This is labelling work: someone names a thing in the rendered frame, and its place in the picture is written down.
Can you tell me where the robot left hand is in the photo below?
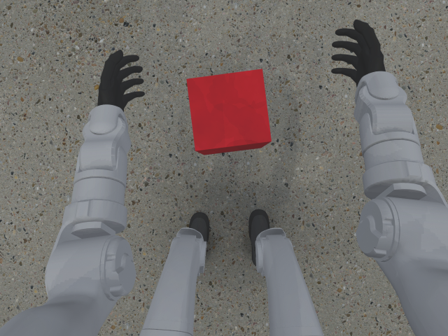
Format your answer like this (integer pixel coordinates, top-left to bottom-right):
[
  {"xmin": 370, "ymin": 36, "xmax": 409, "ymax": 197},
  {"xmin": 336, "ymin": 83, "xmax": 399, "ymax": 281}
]
[{"xmin": 97, "ymin": 50, "xmax": 145, "ymax": 112}]

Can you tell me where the left robot forearm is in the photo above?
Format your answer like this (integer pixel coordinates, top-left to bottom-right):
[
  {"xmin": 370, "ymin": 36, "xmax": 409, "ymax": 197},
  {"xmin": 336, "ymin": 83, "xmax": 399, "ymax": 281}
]
[{"xmin": 45, "ymin": 104, "xmax": 132, "ymax": 295}]

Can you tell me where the carton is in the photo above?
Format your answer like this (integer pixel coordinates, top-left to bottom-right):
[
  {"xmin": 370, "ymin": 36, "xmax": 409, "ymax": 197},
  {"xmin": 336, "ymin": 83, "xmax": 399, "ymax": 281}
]
[{"xmin": 186, "ymin": 69, "xmax": 272, "ymax": 155}]

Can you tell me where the right robot forearm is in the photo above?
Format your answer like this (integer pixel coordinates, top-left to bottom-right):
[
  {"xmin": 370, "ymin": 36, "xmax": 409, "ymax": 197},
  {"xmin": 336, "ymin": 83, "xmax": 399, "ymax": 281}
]
[{"xmin": 353, "ymin": 71, "xmax": 448, "ymax": 208}]

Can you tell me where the robot right upper arm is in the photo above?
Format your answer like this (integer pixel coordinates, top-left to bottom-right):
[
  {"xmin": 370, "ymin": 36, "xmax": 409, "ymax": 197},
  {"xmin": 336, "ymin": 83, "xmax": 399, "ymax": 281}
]
[{"xmin": 356, "ymin": 196, "xmax": 448, "ymax": 336}]

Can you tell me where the robot right hand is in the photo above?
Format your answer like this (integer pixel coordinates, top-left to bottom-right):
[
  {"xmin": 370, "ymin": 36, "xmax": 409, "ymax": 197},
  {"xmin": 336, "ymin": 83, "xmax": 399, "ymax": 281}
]
[{"xmin": 331, "ymin": 20, "xmax": 386, "ymax": 87}]

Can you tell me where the left robot shin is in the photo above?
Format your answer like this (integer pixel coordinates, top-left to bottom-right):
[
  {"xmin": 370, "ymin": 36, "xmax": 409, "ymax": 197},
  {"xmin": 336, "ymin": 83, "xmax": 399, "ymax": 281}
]
[{"xmin": 170, "ymin": 227, "xmax": 204, "ymax": 248}]

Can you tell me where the robot left thigh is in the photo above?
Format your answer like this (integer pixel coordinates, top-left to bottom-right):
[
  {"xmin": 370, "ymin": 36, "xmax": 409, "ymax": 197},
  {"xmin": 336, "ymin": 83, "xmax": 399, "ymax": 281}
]
[{"xmin": 140, "ymin": 234, "xmax": 207, "ymax": 336}]

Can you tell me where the robot left upper arm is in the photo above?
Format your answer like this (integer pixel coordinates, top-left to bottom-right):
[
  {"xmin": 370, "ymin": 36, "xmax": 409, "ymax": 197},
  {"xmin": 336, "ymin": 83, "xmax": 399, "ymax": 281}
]
[{"xmin": 0, "ymin": 234, "xmax": 137, "ymax": 336}]

